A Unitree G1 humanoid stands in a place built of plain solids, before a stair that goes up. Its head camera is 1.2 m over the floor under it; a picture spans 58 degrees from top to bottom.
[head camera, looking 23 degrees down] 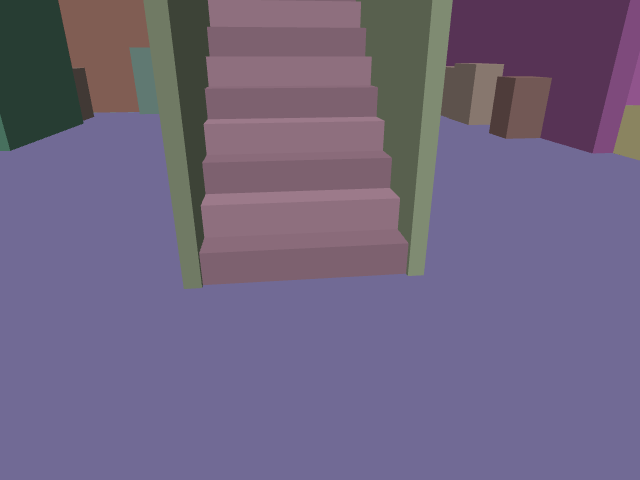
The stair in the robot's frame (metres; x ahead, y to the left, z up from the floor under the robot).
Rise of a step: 0.20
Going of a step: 0.23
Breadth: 1.20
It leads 7 degrees to the left of straight ahead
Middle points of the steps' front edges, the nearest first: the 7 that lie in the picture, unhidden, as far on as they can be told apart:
2.24 0.08 0.20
2.46 0.10 0.40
2.69 0.13 0.60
2.92 0.16 0.80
3.15 0.18 1.00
3.37 0.21 1.20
3.60 0.24 1.40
